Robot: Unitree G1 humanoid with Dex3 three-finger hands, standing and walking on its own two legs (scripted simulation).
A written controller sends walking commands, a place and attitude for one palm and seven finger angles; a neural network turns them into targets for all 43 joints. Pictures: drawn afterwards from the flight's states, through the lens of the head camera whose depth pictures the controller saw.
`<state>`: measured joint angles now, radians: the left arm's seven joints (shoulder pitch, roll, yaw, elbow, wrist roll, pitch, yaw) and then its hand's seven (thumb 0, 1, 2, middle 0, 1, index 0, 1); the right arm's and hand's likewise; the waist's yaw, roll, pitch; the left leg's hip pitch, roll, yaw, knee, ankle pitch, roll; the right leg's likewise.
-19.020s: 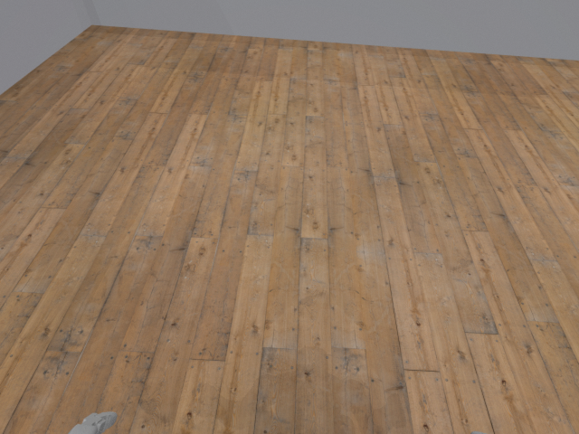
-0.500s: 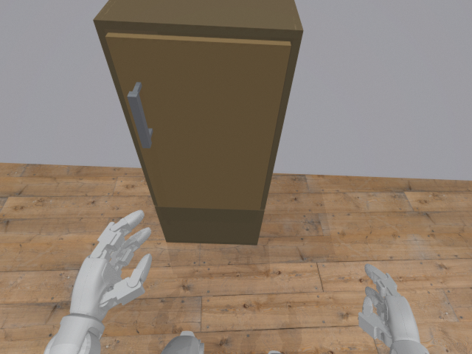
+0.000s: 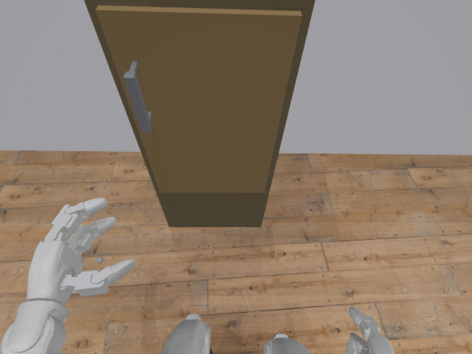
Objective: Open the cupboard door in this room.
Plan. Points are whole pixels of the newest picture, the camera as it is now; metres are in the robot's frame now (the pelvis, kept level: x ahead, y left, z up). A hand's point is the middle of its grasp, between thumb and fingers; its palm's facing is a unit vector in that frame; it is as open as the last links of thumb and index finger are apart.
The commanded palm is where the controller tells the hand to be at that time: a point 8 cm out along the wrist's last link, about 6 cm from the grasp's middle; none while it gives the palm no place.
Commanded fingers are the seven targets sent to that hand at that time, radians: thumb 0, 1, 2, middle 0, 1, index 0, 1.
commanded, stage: raise the hand with hooked fingers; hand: left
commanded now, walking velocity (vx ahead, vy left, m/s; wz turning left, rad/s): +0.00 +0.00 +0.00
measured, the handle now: (140, 99) +0.60 +0.24 +0.05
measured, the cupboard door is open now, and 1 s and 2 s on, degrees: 0 0 0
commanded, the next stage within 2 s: move the hooked fingers beside the handle in 1.22 s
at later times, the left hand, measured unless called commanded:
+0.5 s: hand (59, 244) +0.27 +0.28 +0.05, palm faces +0.07 -1.00 -0.05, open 13.8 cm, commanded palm +0.24 +0.33 +0.06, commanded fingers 0.00 -0.50 0.30 -0.30 -1.20 -0.30 -1.20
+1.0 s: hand (66, 225) +0.29 +0.28 +0.06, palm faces +0.06 -1.00 -0.03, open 13.9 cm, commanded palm +0.27 +0.33 +0.07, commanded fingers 0.00 -0.50 0.30 -0.30 -1.20 -0.30 -1.20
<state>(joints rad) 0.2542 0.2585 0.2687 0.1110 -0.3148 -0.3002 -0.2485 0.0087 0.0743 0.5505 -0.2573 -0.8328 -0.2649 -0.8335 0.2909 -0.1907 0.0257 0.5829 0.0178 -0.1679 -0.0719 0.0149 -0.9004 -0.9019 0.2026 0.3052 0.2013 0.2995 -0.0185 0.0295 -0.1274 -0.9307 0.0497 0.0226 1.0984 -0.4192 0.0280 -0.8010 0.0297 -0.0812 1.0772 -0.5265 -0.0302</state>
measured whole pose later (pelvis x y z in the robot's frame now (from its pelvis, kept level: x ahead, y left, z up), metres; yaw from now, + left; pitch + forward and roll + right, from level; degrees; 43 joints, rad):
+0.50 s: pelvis +0.00 +0.02 +0.01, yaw +2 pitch +13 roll -4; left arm 0.09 0.36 0.33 0.28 -0.32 -0.33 -0.38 0.00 -0.46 0.32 -0.29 -1.17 -0.30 -1.17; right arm 0.23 -0.25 0.05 0.53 0.03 -0.17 -0.07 0.01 -0.90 -0.90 0.20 0.30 0.20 0.30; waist 0.00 0.02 -0.12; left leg -0.89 0.02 0.01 1.06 -0.41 0.06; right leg -0.73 0.01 -0.10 1.01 -0.50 0.00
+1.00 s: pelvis +0.01 +0.00 +0.01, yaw +1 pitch +13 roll -3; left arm 0.00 0.39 0.42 0.43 -0.36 -0.36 -0.48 -0.01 -0.50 0.31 -0.30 -1.20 -0.30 -1.20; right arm 0.29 -0.28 0.03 0.56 0.03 -0.16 -0.07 0.01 -0.90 -0.90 0.20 0.30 0.20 0.30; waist -0.02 0.02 -0.11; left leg -0.86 0.04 0.02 1.03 -0.40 0.03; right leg -0.73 0.03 -0.09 0.99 -0.50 -0.03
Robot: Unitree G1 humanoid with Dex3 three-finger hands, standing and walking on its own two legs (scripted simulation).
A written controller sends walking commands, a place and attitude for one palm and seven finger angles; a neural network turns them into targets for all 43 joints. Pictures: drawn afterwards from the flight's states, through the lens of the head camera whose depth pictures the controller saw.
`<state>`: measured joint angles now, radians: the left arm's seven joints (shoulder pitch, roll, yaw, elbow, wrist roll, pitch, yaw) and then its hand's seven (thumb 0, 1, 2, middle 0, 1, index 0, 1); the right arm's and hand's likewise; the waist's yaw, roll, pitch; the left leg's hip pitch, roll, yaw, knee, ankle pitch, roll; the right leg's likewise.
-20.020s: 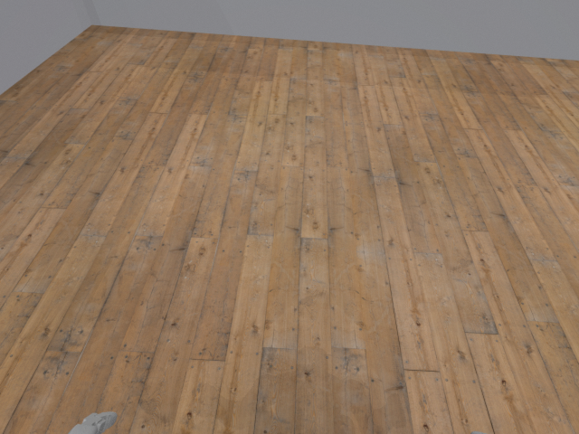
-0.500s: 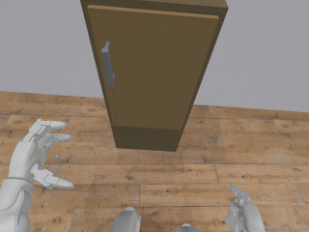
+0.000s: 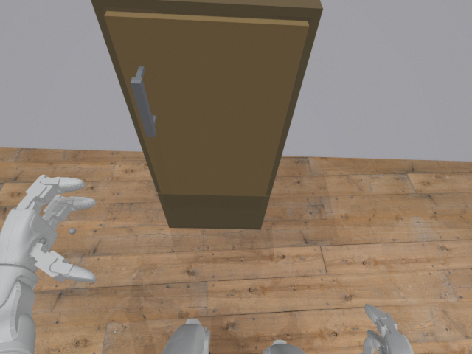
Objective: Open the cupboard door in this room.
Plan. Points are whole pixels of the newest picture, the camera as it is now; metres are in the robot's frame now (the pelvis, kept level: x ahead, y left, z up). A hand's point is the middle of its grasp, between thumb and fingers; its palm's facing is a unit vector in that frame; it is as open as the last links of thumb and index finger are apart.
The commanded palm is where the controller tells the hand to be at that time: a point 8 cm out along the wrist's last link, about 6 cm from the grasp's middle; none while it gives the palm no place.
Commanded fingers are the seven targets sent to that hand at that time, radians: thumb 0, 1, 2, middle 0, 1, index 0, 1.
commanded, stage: raise the hand with hooked fingers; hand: left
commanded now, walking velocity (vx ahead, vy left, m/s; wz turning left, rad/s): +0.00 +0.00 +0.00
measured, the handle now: (146, 103) +0.59 +0.23 +0.04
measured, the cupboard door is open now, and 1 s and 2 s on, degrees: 0 0 0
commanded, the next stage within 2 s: move the hooked fingers beside the handle in 0.22 s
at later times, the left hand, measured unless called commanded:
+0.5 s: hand (78, 219) +0.31 +0.27 +0.05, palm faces +0.06 -1.00 -0.03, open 14.0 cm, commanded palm +0.29 +0.32 +0.05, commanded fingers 0.00 -0.50 0.30 -0.30 -1.20 -0.30 -1.20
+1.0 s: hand (89, 177) +0.39 +0.28 +0.04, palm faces +0.05 -1.00 -0.01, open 14.0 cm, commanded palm +0.37 +0.33 +0.05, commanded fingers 0.00 -0.50 0.30 -0.30 -1.20 -0.30 -1.20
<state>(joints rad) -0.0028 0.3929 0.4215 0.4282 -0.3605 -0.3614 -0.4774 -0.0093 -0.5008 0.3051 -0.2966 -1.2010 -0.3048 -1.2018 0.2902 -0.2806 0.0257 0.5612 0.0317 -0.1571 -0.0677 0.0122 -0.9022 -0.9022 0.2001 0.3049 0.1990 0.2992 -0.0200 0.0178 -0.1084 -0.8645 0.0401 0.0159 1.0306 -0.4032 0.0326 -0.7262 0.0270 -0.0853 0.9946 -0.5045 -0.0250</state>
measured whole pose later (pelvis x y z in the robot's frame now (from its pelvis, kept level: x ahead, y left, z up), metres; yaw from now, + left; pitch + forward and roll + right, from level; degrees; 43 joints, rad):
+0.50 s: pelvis +0.00 -0.01 -0.01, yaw +1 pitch +14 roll -3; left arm -0.13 0.41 0.42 0.55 -0.34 -0.37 -0.49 -0.01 -0.50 0.30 -0.30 -1.20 -0.31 -1.20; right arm 0.25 -0.27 0.05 0.58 0.04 -0.16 -0.08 0.01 -0.90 -0.90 0.20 0.30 0.20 0.30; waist -0.01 0.02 -0.11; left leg -0.90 0.04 0.00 1.06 -0.42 0.02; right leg -0.76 0.03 -0.10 1.03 -0.52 -0.03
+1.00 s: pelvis +0.00 +0.01 -0.01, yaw -1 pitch +18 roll -4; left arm -0.42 0.49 0.47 0.82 -0.26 -0.37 -0.46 -0.01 -0.50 0.31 -0.30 -1.20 -0.30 -1.20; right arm 0.32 -0.28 0.03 0.62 0.03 -0.09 -0.06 0.01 -0.90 -0.90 0.20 0.30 0.20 0.30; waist -0.07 0.01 -0.12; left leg -0.97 0.04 0.02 1.08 -0.42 0.05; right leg -0.82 0.03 -0.08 1.03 -0.52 -0.01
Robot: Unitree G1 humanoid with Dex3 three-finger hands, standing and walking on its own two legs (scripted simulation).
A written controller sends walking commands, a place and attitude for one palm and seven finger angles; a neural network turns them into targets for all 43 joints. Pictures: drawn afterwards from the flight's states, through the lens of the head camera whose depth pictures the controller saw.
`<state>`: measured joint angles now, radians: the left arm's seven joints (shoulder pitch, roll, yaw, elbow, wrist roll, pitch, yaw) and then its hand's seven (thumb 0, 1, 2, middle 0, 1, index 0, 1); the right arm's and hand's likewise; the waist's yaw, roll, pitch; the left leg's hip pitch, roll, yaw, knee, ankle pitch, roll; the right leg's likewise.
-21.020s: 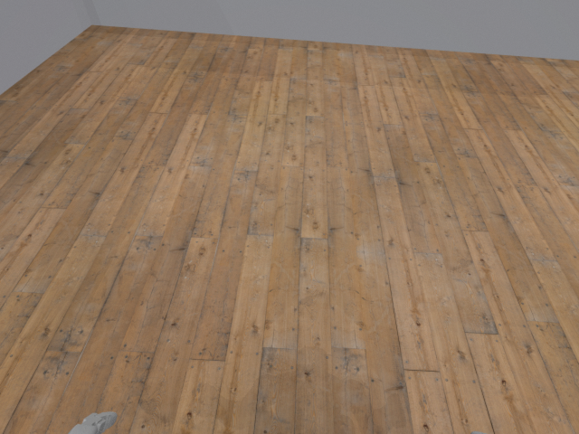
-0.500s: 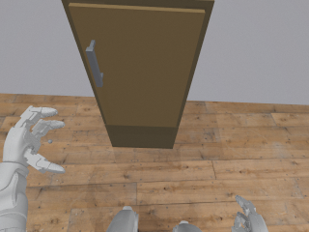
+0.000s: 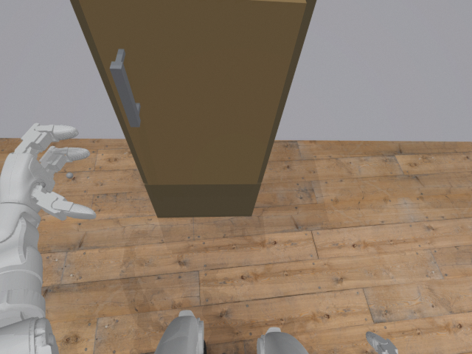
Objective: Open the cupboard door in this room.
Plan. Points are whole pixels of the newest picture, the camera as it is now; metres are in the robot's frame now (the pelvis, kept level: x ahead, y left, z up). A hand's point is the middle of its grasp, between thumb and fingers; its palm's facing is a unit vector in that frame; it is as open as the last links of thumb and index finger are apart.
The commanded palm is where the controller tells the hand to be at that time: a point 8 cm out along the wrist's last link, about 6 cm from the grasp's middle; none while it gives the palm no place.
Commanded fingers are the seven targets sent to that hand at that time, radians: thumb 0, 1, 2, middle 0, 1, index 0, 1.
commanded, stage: move the hooked fingers beside the handle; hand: left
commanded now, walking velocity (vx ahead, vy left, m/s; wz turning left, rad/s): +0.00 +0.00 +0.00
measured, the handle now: (128, 90) +0.58 +0.23 +0.05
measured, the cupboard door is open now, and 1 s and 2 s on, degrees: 0 0 0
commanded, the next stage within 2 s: slide the fingers in behind the handle in 1.72 s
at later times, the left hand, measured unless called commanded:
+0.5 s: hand (80, 133) +0.46 +0.28 +0.06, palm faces +0.07 -1.00 -0.02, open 14.0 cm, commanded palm +0.45 +0.32 +0.05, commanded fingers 0.00 -0.50 0.30 -0.30 -1.20 -0.30 -1.20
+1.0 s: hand (93, 102) +0.53 +0.28 +0.06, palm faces +0.06 -1.00 -0.02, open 14.0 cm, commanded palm +0.52 +0.30 +0.05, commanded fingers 0.00 -0.50 0.30 -0.30 -1.20 -0.30 -1.20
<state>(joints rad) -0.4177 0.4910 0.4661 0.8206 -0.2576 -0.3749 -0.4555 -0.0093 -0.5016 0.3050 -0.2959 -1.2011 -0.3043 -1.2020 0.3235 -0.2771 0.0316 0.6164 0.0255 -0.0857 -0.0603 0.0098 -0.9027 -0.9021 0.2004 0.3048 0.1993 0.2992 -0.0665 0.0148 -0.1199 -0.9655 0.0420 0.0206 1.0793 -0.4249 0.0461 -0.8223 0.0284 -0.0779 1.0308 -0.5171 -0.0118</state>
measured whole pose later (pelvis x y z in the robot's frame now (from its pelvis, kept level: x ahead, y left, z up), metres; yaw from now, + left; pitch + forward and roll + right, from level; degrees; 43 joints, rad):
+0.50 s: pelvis -0.01 +0.00 -0.01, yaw -1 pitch +22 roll -5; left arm -0.76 0.65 0.52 1.13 -0.16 -0.42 -0.43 -0.01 -0.50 0.31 -0.30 -1.20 -0.30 -1.20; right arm 0.36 -0.28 0.05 0.63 0.01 0.02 -0.04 0.01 -0.90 -0.90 0.20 0.30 0.20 0.30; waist -0.13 0.02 -0.11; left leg -1.10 0.06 0.02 1.15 -0.44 0.05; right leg -0.95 0.04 -0.08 1.09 -0.52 -0.01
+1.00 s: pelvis -0.01 +0.00 -0.03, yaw -3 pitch +27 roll -6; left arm -1.02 0.83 0.56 1.26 -0.07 -0.34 -0.42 -0.01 -0.50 0.31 -0.30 -1.20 -0.30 -1.20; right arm 0.39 -0.29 0.08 0.61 -0.01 0.07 -0.03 0.00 -0.90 -0.90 0.20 0.30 0.20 0.30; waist -0.21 0.04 -0.10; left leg -1.24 0.08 0.00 1.21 -0.45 0.05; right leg -1.08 0.06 -0.09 1.13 -0.52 -0.01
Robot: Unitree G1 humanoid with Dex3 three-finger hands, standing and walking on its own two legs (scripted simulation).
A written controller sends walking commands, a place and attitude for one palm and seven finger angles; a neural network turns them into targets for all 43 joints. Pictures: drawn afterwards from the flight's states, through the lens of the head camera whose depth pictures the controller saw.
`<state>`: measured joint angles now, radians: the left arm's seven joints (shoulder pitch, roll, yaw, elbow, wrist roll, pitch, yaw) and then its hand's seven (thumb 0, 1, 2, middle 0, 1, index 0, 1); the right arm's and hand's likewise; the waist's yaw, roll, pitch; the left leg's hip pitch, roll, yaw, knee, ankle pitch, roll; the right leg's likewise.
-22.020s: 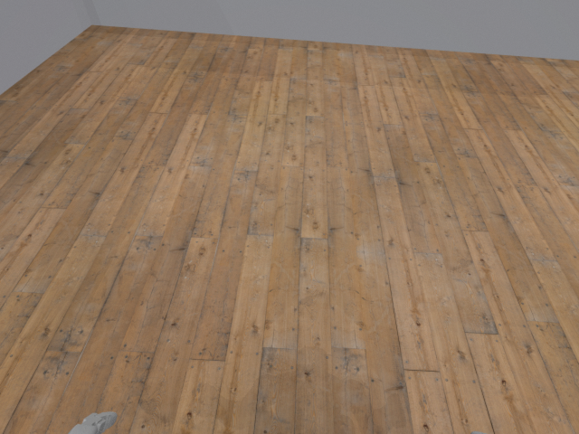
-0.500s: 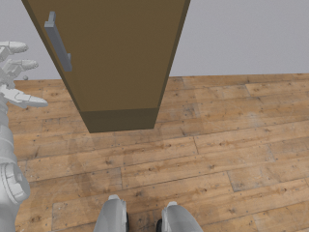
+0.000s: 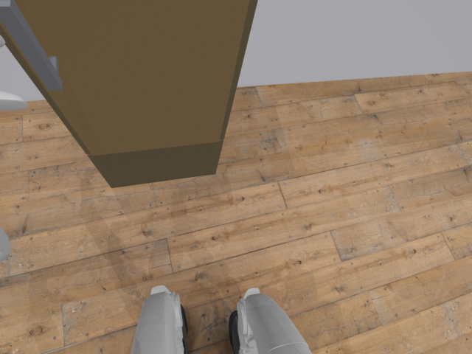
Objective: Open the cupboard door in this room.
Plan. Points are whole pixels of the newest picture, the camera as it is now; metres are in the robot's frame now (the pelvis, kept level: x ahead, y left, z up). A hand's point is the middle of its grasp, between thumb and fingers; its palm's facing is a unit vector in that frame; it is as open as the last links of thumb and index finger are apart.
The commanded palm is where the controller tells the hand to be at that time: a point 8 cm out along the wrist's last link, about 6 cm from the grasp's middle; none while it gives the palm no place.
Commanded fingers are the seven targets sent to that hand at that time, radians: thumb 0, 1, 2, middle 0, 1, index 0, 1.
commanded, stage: move the hooked fingers beside the handle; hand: left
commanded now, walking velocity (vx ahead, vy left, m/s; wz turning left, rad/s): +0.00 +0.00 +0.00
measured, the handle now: (33, 39) +0.58 +0.25 +0.08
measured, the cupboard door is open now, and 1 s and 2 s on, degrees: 0 0 0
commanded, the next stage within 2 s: slide the fingers in behind the handle in 0.72 s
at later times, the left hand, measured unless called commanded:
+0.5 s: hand out of the picture +0.52 +0.30 +0.07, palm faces +0.09 -1.00 -0.01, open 14.0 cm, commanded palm +0.51 +0.32 +0.07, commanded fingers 0.00 -0.50 0.30 -0.30 -1.20 -0.30 -1.20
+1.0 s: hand out of the picture +0.53 +0.30 +0.07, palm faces +0.09 -1.00 +0.00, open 14.0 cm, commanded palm +0.52 +0.32 +0.07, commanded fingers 0.00 -0.50 0.30 -0.30 -1.20 -0.30 -1.20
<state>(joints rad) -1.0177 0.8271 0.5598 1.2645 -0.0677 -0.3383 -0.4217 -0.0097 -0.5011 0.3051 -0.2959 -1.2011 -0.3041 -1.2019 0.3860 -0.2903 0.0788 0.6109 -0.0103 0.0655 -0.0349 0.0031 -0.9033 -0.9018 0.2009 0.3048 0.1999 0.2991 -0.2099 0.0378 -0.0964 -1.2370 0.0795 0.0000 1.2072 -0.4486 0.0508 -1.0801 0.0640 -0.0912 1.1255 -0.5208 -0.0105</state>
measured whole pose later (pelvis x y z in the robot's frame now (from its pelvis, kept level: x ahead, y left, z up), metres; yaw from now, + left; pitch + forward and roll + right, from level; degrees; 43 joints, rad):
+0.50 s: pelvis +0.01 +0.00 +0.00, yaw +0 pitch +27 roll -7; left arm -1.01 0.80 0.51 1.27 -0.07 -0.31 -0.42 -0.01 -0.50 0.31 -0.29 -1.20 -0.30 -1.20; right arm 0.38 -0.29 0.08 0.60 -0.01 0.08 -0.03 0.00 -0.90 -0.90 0.20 0.30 0.20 0.30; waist -0.20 0.03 -0.10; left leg -1.23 0.07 -0.01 1.20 -0.45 0.05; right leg -1.06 0.06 -0.10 1.10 -0.52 -0.01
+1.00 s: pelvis +0.01 +0.00 +0.00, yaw +0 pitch +27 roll -7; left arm -1.00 0.79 0.52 1.25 -0.09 -0.31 -0.43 -0.01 -0.50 0.31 -0.29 -1.20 -0.30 -1.20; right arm 0.39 -0.28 0.08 0.62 -0.01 0.09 -0.02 0.00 -0.90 -0.90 0.20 0.30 0.20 0.30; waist -0.20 0.04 -0.10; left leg -1.23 0.08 -0.01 1.21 -0.46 0.05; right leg -1.07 0.07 -0.10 1.11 -0.53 -0.01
